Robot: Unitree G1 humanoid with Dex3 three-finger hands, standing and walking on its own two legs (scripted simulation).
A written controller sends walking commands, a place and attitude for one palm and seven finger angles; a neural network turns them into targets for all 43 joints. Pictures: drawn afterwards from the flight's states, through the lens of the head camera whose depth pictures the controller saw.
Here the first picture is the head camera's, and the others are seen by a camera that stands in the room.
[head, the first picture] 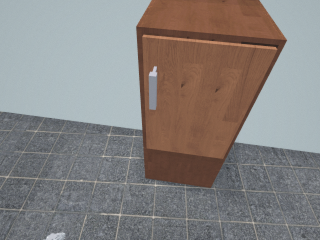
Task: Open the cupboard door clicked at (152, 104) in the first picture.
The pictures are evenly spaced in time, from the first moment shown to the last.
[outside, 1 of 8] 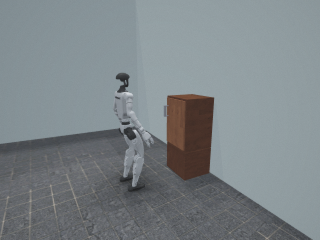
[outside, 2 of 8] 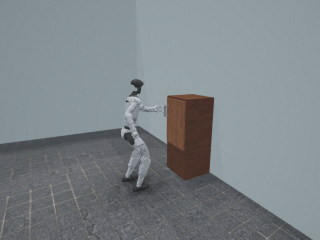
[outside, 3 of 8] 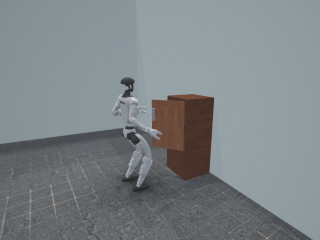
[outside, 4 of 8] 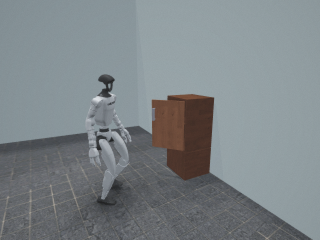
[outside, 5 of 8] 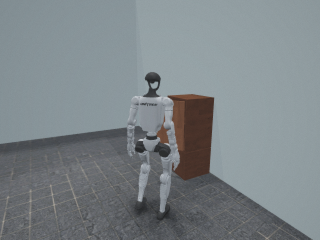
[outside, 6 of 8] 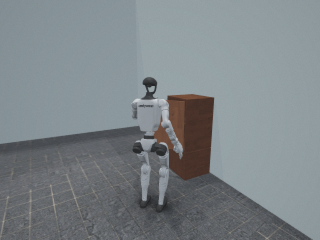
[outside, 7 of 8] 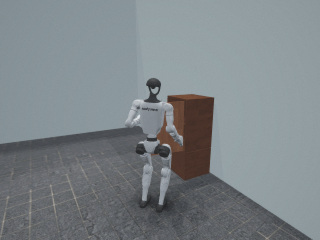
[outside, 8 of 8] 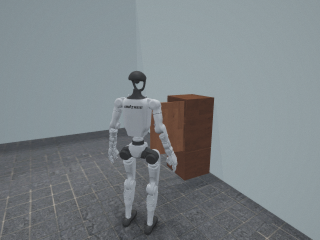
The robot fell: no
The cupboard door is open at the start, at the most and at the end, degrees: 0 84 83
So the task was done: yes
